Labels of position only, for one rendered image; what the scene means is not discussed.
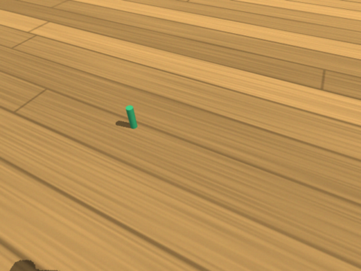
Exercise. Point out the can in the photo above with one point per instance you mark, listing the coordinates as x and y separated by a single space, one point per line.
131 117

